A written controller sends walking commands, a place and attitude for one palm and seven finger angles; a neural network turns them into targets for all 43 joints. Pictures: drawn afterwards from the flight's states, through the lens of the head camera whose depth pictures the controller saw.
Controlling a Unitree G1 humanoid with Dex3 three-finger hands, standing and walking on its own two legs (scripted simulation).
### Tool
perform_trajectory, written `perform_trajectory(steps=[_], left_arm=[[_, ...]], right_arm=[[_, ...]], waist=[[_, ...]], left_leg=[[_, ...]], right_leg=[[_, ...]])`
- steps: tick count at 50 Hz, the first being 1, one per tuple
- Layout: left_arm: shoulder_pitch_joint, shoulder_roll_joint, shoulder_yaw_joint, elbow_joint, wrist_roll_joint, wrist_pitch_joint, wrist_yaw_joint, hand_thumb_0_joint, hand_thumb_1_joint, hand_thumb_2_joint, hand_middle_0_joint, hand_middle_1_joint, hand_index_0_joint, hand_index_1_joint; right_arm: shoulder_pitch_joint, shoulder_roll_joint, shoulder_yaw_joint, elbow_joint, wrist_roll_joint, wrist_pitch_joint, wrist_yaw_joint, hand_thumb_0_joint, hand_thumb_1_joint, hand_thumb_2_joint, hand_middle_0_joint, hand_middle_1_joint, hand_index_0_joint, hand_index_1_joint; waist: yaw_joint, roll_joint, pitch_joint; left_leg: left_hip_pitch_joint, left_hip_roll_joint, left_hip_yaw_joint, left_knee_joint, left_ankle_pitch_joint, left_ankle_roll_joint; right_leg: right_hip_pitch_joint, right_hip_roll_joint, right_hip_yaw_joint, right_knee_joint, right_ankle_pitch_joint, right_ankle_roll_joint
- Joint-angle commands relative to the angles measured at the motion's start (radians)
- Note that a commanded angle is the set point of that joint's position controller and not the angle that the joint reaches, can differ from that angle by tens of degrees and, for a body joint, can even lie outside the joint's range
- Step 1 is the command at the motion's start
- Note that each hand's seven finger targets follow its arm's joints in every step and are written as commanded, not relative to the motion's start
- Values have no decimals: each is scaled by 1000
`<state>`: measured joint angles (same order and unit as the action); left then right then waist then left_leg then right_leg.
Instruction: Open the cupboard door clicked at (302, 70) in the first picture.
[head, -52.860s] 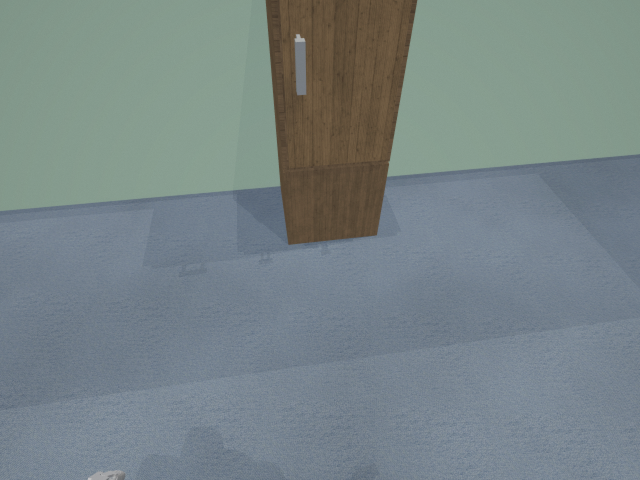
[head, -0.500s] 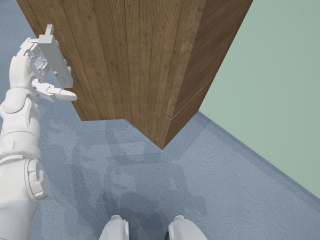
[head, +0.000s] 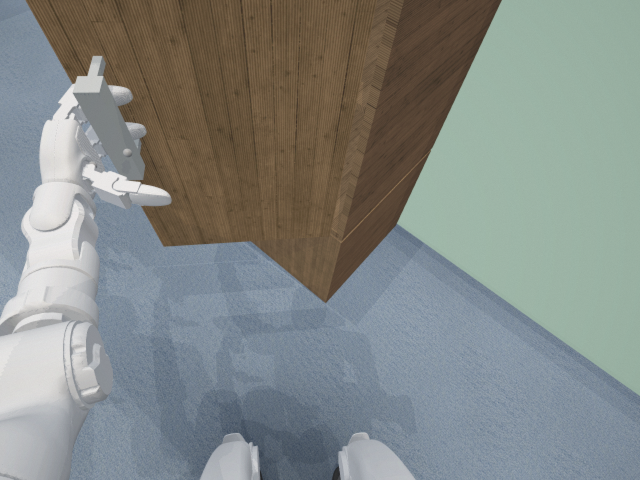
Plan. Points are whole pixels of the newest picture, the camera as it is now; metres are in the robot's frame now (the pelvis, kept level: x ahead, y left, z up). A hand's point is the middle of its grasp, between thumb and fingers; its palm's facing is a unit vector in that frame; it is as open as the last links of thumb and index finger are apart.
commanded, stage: slide the fingers in behind the handle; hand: left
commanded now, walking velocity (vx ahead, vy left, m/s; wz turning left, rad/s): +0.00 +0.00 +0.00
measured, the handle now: (116, 121) +0.55 +0.22 +0.09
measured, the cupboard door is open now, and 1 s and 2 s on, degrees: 47 46 85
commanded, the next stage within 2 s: close the thumb around the handle in 0.18 s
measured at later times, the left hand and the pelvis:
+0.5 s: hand (117, 154) +0.50 +0.21 +0.08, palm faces +0.04 -1.00 +0.01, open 12.7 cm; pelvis +0.00 +0.00 +0.00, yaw +0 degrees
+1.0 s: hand (127, 155) +0.50 +0.20 +0.08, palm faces +0.04 -1.00 +0.01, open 6.3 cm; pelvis +0.00 +0.01 +0.00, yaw +0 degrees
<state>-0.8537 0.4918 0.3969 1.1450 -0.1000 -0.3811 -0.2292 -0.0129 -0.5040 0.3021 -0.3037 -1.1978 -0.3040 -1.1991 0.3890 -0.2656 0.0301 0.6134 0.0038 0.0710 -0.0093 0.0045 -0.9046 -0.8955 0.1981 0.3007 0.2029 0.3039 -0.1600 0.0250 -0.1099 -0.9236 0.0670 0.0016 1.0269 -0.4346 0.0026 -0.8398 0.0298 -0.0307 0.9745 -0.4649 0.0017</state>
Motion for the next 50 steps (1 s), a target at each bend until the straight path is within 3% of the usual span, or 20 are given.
perform_trajectory(steps=[1, 3, 4, 6, 8, 10, 12, 14, 16, 18, 19, 22, 23, 25, 31, 39, 42, 46, 47, 50], left_arm=[[-446, 275, 29, -211, -21, -67, -5, 0, -500, 300, -300, -1200, -300, -1200], [-449, 255, 19, -238, -27, -79, -13, 0, -500, 300, -300, -1200, -300, -1200], [-422, 251, 22, -221, -28, -78, -16, 0, -500, 300, -300, -1200, -300, -1200], [-412, 243, 7, -177, -30, -63, -25, 0, -500, 300, -300, -1200, -300, -1200], [-429, 272, 24, -149, -29, -56, -27, 0, -500, 300, -300, -1200, -300, -1200], [-462, 296, 29, -166, -25, -53, -32, 0, -500, 300, -300, -1200, -300, -1200], [-504, 287, 22, -215, -31, -72, -33, 0, -500, 300, -300, -1200, -300, -1200], [-485, 287, 34, -231, -35, -86, -35, 0, -500, 300, -300, -1200, -300, -1200], [-465, 245, 2, -215, -37, -78, -43, 0, -388, 348, -308, -1212, -308, -1212], [-452, 273, 19, -173, -33, -61, -43, 0, -276, 396, -316, -1224, -316, -1224], [-467, 274, 13, -185, -30, -55, -41, 0, -220, 420, -320, -1230, -320, -1230], [-461, 258, 18, -239, -39, -59, -33, 0, -52, 492, -332, -1248, -332, -1248], [-452, 285, 41, -230, -35, -60, -27, 0, 4, 516, -336, -1254, -336, -1254], [-466, 262, 16, -224, -30, -61, -23, 0, 116, 564, -344, -1266, -344, -1266], [-427, 263, 19, -197, -25, -59, -23, 0, 452, 708, -368, -1302, -368, -1302], [-463, 256, 18, -222, -30, -72, -25, 0, 900, 900, -400, -1350, -400, -1350], [-448, 266, 44, -237, -38, -71, -14, 0, 900, 900, -400, -1350, -400, -1350], [-466, 241, 17, -226, -21, -61, 15, 0, 900, 900, -400, -1350, -400, -1350], [-460, 270, 46, -230, -17, -70, 22, 0, 900, 900, -400, -1350, -400, -1350], [-451, 261, 32, -262, -10, -84, 23, 0, 900, 900, -400, -1350, -400, -1350]], right_arm=[[138, -176, -69, -52, 2, -20, -19, 0, -900, -900, 200, 300, 200, 300], [140, -173, -71, -51, 3, -22, -20, 0, -900, -900, 200, 300, 200, 300], [139, -172, -72, -50, 2, -22, -19, 0, -900, -900, 200, 300, 200, 300], [136, -175, -68, -48, 5, -21, -19, 0, -900, -900, 200, 300, 200, 300], [141, -181, -66, -44, 6, -20, -24, 0, -900, -900, 200, 300, 200, 300], [141, -183, -66, -43, 5, -22, -28, 0, -900, -900, 200, 300, 200, 300], [143, -178, -64, -44, 1, -29, -28, 0, -900, -900, 200, 300, 200, 300], [146, -178, -71, -37, -1, -31, -27, 0, -900, -900, 200, 300, 200, 300], [142, -175, -70, -33, 1, -31, -23, 0, -900, -900, 200, 300, 200, 300], [150, -183, -68, -31, 4, -26, -24, 0, -900, -900, 200, 300, 200, 300], [149, -183, -68, -33, 3, -24, -24, 0, -900, -900, 200, 300, 200, 300], [152, -179, -71, -43, -2, -25, -21, 0, -900, -900, 200, 300, 200, 300], [150, -181, -71, -40, 0, -24, -21, 0, -900, -900, 200, 300, 200, 300], [147, -178, -70, -38, 0, -23, -20, 0, -900, -900, 200, 300, 200, 300], [146, -180, -69, -44, 0, -18, -17, 0, -900, -900, 200, 300, 200, 300], [149, -180, -72, -36, -3, -21, -20, 0, -900, -900, 200, 300, 200, 300], [153, -179, -72, -42, -5, -20, -20, 0, -900, -900, 200, 300, 200, 300], [141, -175, -70, -43, -5, -19, -15, 0, -900, -900, 200, 300, 200, 300], [149, -178, -70, -46, -7, -20, -16, 0, -900, -900, 200, 300, 200, 300], [137, -174, -72, -50, -6, -20, -16, 0, -900, -900, 200, 300, 200, 300]], waist=[[-4, 81, -420], [-4, 91, -465], [4, 97, -449], [-10, 69, -388], [-14, 40, -375], [-19, 65, -384], [-15, 119, -421], [-7, 125, -484], [-14, 133, -465], [-14, 97, -431], [-15, 117, -426], [-1, 142, -465], [1, 125, -473], [-10, 130, -440], [-5, 102, -412], [-10, 126, -448], [5, 127, -471], [-8, 119, -421], [0, 92, -428], [8, 130, -466]], left_leg=[[361, -44, -31, -101, 311, 31], [400, -42, -33, -96, 353, 30], [397, -43, -32, -94, 348, 28], [345, -45, -27, -99, 295, 32], [315, -45, -30, -100, 268, 35], [313, -44, -29, -95, 262, 36], [357, -45, -39, -90, 283, 33], [410, -40, -45, -83, 335, 29], [415, -39, -42, -81, 346, 27], [383, -37, -45, -84, 335, 29], [387, -38, -48, -90, 325, 28], [431, -39, -50, -88, 367, 26], [427, -36, -48, -87, 371, 26], [413, -36, -50, -90, 353, 24], [396, -37, -47, -97, 344, 24], [444, -32, -59, -92, 376, 20], [457, -33, -64, -90, 407, 19], [425, -34, -55, -100, 350, 20], [418, -36, -60, -96, 355, 23], [443, -36, -54, -98, 369, 18]], right_leg=[[128, 28, 9, -135, 335, -10], [126, 28, 7, -126, 366, -11], [119, 29, 5, -128, 358, -12], [113, 28, 8, -141, 325, -9], [116, 27, 11, -141, 307, -7], [107, 24, 15, -140, 299, -8], [89, 26, 10, -127, 293, -15], [91, 28, 7, -121, 323, -15], [75, 29, 1, -123, 329, -14], [73, 29, -1, -121, 325, -13], [67, 29, -2, -123, 311, -14], [73, 32, -8, -120, 328, -21], [79, 32, -6, -120, 338, -17], [66, 32, -8, -121, 323, -16], [75, 34, -10, -126, 319, -17], [46, 33, -16, -118, 316, -19], [56, 35, -19, -109, 332, -22], [48, 33, -17, -122, 301, -16], [61, 34, -17, -116, 305, -19], [72, 32, -12, -116, 320, -19]])
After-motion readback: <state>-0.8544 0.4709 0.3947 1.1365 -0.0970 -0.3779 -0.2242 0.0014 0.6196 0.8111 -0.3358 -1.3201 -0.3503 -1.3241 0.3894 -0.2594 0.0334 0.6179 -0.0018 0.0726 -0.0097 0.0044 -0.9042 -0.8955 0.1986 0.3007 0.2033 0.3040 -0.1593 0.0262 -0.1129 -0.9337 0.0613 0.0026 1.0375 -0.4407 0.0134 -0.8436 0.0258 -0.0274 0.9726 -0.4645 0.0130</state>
